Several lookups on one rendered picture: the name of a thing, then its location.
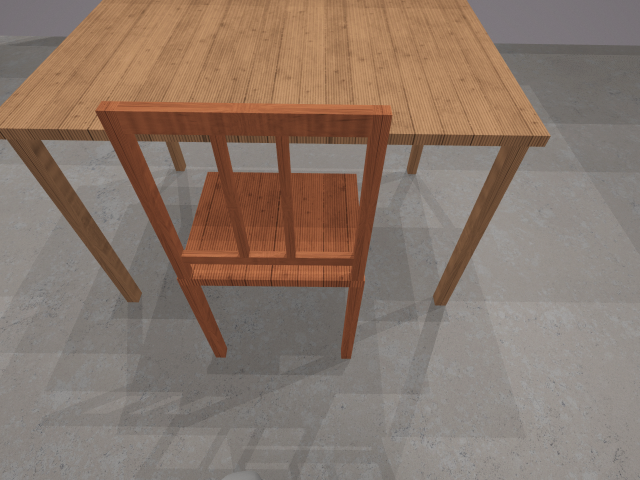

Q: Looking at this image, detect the table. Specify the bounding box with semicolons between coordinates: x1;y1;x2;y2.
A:
0;0;551;306

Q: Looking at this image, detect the chair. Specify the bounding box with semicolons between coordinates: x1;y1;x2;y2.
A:
95;101;392;359

